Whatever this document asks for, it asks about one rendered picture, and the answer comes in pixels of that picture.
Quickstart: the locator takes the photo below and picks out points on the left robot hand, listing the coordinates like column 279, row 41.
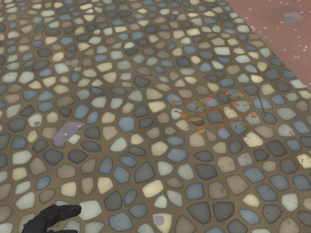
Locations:
column 51, row 216

